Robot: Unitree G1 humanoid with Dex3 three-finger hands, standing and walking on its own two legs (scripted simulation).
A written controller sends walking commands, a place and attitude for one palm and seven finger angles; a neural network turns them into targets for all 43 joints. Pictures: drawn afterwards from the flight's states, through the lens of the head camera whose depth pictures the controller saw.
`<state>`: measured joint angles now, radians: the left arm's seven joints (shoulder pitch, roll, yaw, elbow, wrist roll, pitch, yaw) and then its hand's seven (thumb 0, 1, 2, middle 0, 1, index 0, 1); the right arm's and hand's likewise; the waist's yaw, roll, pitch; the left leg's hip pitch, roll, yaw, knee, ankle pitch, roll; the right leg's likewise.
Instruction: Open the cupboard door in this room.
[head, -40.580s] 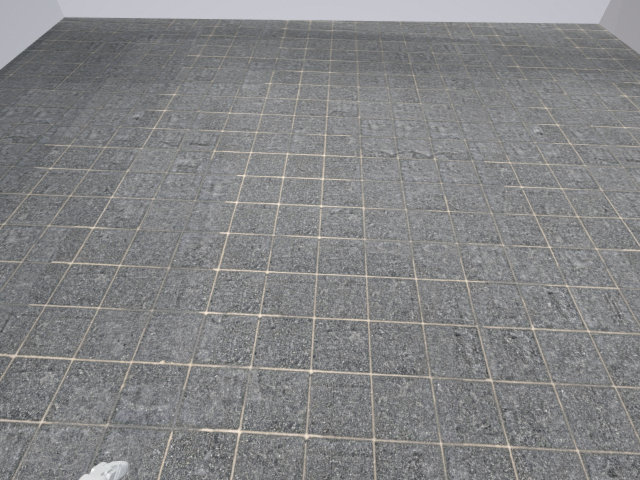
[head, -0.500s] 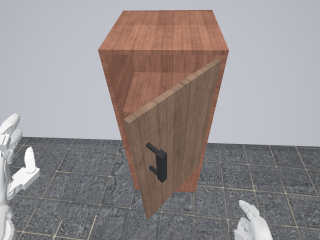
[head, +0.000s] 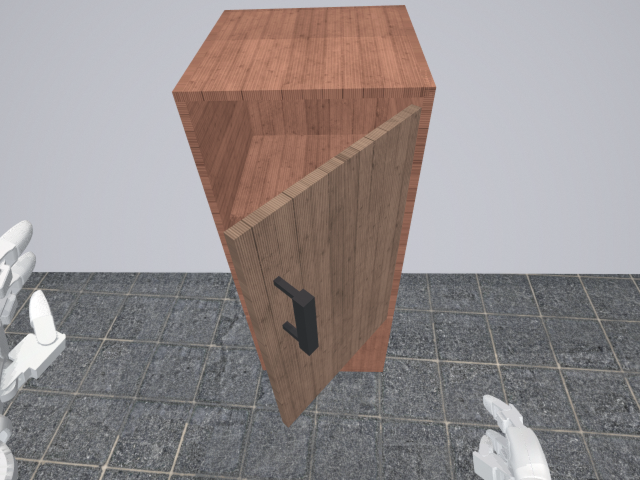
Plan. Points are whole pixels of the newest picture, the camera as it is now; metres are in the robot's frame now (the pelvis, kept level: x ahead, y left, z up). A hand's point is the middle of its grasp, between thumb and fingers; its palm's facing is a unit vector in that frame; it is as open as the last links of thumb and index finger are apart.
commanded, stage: step back with the hand held close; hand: left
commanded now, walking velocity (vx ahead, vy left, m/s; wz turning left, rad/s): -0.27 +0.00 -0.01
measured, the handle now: (296, 316) +0.33 +0.07 +0.02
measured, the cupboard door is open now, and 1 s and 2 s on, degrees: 49 49 49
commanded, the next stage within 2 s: stop stepping back and stand still in 0.98 s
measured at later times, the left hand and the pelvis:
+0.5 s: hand out of the picture +0.12 +0.29 +0.16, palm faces +0.39 -0.78 -0.48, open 7.4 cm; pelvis -0.08 +0.03 -0.01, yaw +0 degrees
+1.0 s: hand out of the picture +0.03 +0.31 +0.17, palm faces +0.50 -0.76 -0.42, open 7.4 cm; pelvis -0.16 +0.03 -0.01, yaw +2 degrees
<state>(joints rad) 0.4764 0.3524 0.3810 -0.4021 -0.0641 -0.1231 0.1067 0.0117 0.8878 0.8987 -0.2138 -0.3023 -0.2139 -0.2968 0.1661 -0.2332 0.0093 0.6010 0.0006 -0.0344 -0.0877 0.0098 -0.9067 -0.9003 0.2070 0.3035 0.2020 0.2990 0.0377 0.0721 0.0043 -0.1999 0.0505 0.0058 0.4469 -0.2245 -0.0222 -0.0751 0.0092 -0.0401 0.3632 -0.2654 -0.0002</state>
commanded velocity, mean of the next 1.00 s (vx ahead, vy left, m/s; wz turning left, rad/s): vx -0.32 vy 0.00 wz -0.03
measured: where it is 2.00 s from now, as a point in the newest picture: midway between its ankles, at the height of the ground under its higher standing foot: outside the picture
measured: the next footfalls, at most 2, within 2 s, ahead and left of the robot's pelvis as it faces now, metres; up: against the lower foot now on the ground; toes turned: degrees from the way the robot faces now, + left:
right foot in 1.12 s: -0.22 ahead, -0.05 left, +0.00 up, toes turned -5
left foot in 1.24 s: -0.08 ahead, +0.11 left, +0.00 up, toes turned -2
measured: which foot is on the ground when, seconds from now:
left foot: down 0.00-1.00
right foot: down 0.00-0.84, up 0.86-1.00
